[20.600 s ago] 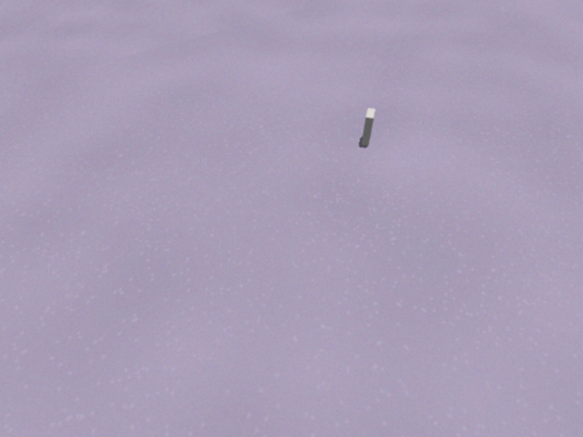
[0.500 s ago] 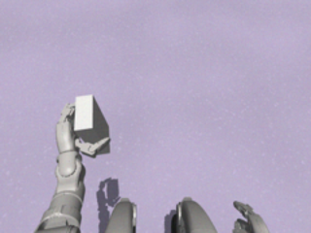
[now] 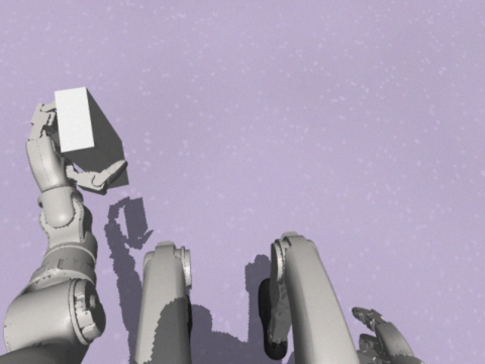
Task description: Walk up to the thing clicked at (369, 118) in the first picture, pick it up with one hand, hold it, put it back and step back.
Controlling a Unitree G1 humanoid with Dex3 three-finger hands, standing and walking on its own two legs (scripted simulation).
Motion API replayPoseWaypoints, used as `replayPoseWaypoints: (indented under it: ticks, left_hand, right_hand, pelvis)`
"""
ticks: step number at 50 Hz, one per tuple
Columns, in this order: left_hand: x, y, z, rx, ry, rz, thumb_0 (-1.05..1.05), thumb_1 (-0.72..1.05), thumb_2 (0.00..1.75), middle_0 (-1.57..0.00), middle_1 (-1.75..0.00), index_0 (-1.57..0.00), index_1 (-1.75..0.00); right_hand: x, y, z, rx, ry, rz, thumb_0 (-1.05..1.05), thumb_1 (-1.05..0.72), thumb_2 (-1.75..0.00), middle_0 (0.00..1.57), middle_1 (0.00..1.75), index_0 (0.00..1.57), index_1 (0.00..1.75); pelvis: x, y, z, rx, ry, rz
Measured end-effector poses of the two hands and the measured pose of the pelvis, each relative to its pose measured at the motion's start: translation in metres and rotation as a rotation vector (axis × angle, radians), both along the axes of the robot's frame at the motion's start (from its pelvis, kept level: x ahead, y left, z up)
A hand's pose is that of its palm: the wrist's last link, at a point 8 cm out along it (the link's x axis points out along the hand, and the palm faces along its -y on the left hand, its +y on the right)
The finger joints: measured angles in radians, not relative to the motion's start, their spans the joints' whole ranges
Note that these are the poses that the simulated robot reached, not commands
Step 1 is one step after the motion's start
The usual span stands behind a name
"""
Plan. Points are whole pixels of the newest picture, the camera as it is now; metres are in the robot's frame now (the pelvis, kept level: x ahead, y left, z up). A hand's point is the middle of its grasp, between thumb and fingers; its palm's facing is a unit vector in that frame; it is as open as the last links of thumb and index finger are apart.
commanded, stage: crouch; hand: left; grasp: from the side
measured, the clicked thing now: (97, 145) +0.46 +0.23 -0.07
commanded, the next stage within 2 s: lower in 0.82 s
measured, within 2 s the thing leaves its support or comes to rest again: neither
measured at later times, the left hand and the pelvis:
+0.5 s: hand (113, 168) +0.46 +0.24 -0.20, palm faces +0.29 -0.96 -0.03, open 12.8 cm; pelvis -0.03 +0.01 -0.12, yaw -3 degrees
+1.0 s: hand (119, 173) +0.48 +0.25 -0.26, palm faces +0.26 -0.97 -0.04, open 12.8 cm; pelvis -0.03 +0.01 -0.16, yaw -6 degrees
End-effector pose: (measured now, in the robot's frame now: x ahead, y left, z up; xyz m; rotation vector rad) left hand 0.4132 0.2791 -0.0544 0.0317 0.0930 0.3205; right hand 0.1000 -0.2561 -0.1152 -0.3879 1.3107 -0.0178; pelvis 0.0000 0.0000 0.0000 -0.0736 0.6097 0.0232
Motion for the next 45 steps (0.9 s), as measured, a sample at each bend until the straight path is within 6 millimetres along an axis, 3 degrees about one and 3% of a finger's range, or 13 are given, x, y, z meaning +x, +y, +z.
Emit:
replayPoseWaypoints:
  ticks: [7,14,21,30,45]
  left_hand:
    - [-0.002,0.002,-0.059,-0.019,-0.015,0.013,-0.05,-0.61,1.16,-0.40,-0.86,-0.44,-0.89]
    - [0.010,0.012,-0.086,-0.004,-0.042,0.023,-0.05,-0.61,1.16,-0.41,-0.85,-0.44,-0.88]
    - [0.017,0.010,-0.117,0.006,-0.002,-0.031,-0.05,-0.61,1.15,-0.42,-0.83,-0.46,-0.86]
    - [0.017,0.010,-0.160,-0.022,-0.004,-0.006,-0.05,-0.60,1.15,-0.42,-0.83,-0.45,-0.86]
    - [0.031,0.018,-0.189,0.009,0.008,-0.053,-0.04,-0.58,1.12,-0.41,-0.83,-0.45,-0.86]
  right_hand:
    - [-0.023,-0.007,-0.038,-0.046,0.041,-0.003,0.00,-0.92,-0.92,0.20,0.30,0.20,0.30]
    - [-0.046,-0.009,-0.068,-0.074,0.079,-0.010,0.00,-0.94,-0.92,0.20,0.30,0.20,0.30]
    - [-0.060,-0.008,-0.091,-0.077,0.109,0.007,0.00,-0.93,-0.92,0.20,0.30,0.20,0.30]
    - [-0.070,-0.010,-0.105,-0.113,0.152,0.051,0.00,-0.91,-0.91,0.21,0.30,0.20,0.30]
    - [-0.077,-0.012,-0.115,-0.147,0.226,0.087,0.00,-0.91,-0.91,0.21,0.30,0.20,0.30]
  pelvis:
    - [-0.013,0.002,-0.047,-0.015,-0.013,-0.009]
    - [-0.022,0.003,-0.082,-0.026,-0.039,-0.014]
    - [-0.026,0.006,-0.109,-0.042,-0.066,-0.021]
    - [-0.030,0.006,-0.134,-0.066,-0.107,-0.033]
    - [-0.026,0.012,-0.153,-0.104,-0.127,-0.044]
